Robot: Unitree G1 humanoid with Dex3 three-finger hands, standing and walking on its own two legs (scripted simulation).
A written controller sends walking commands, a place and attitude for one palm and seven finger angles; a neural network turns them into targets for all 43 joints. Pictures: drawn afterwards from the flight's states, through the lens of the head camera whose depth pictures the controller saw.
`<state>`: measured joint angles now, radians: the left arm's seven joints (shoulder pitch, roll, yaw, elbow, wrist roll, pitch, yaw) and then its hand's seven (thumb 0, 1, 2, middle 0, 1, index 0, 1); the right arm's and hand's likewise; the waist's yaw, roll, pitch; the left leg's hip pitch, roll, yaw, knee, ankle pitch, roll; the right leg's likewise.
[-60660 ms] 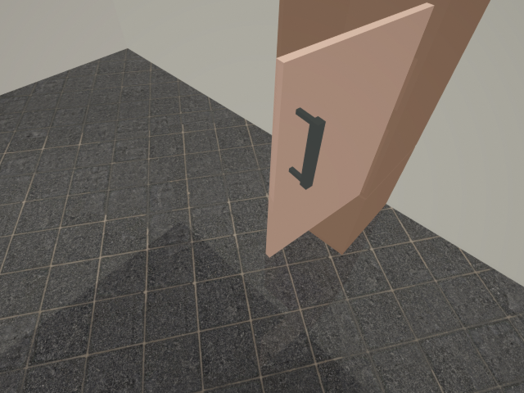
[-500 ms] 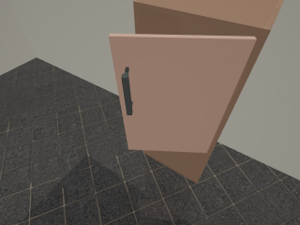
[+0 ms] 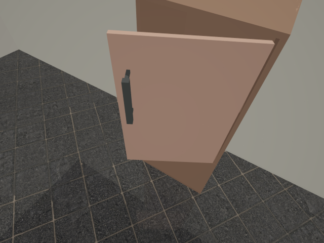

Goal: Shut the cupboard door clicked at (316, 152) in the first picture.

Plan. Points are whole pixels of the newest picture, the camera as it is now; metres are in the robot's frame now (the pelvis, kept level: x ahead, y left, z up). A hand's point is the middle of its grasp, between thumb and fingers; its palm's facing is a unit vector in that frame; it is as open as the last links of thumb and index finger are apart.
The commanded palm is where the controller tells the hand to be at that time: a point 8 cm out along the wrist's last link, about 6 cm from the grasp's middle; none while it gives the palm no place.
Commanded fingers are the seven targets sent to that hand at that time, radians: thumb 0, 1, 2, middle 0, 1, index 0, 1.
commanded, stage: shuffle to correct the standing spot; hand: left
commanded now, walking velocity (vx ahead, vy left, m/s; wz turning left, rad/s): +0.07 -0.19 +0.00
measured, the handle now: (128, 98) +0.48 +0.13 +0.07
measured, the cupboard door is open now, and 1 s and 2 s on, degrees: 30 30 30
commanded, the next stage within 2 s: come to a stop and stand still in 0.24 s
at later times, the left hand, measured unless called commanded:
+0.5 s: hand out of the picture +0.01 +0.09 -0.19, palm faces +0.06 -0.99 -0.09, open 7.4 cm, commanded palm none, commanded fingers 0.00 0.90 0.90 -0.20 -0.30 -0.20 -0.30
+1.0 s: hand out of the picture +0.06 +0.07 -0.17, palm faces +0.06 -0.98 -0.21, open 7.3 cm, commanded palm none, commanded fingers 0.00 0.90 0.90 -0.20 -0.30 -0.20 -0.30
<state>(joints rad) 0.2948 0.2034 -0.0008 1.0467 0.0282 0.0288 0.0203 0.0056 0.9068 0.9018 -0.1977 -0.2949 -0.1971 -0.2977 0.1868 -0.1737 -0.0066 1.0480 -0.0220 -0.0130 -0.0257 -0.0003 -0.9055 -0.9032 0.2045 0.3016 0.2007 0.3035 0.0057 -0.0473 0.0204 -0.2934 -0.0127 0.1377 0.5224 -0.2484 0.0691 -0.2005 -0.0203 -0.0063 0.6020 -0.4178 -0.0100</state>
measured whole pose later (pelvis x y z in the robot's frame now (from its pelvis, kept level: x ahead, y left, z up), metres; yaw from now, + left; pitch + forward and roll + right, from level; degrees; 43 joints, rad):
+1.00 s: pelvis +0.04 -0.11 +0.00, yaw +2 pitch -1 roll +1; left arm 0.25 0.18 0.01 1.06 0.01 0.01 0.03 0.01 0.94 0.90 -0.20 -0.30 -0.20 -0.30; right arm 0.25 -0.15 -0.01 1.11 -0.02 0.01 -0.02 0.00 -0.92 -0.90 0.20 0.30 0.20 0.30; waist 0.00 -0.01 0.02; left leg -0.20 0.07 0.11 0.48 -0.25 -0.03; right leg -0.22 -0.03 -0.08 0.51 -0.28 -0.02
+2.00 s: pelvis +0.07 -0.08 +0.01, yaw +2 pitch +0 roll +0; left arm 0.26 0.15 -0.01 1.10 0.01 -0.01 0.04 0.01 0.92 0.90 -0.20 -0.30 -0.20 -0.30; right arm 0.27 -0.17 0.01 1.11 -0.01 -0.02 -0.02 0.01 -0.92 -0.90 0.20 0.30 0.20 0.30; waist 0.00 0.02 0.05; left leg -0.17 0.02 0.11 0.47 -0.29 0.01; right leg -0.18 -0.06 -0.06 0.49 -0.30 0.02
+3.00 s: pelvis +0.00 -0.07 -0.06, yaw +4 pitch +8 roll -2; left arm 0.44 0.24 0.13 -0.14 -0.27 -0.32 -0.24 0.02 0.90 0.90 -0.96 -1.12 -0.96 -1.13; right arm 0.32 -0.27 0.02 0.56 0.03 -0.28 -0.07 0.01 -0.90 -0.90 0.21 0.30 0.20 0.30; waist 0.00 0.04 -0.07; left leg -0.71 0.03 0.01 1.02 -0.45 0.02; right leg -0.67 -0.06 -0.09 0.97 -0.43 0.02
